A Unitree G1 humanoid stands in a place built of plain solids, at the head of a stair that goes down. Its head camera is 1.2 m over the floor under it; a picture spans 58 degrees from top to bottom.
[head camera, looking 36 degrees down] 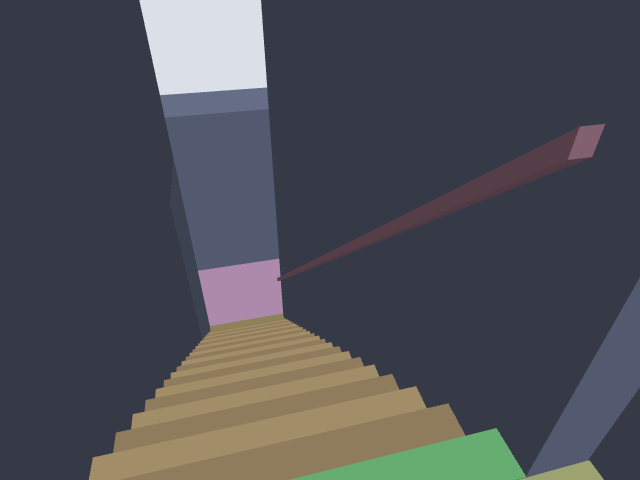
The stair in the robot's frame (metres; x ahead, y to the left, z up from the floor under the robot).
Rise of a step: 0.20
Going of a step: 0.22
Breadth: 1.30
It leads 14 degrees to the left of straight ahead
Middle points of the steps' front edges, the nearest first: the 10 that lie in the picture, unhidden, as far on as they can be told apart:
0.77 0.16 -0.20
0.99 0.22 -0.41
1.20 0.27 -0.61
1.42 0.32 -0.81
1.64 0.38 -1.02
1.85 0.43 -1.22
2.07 0.48 -1.43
2.29 0.54 -1.63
2.50 0.59 -1.84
2.72 0.64 -2.04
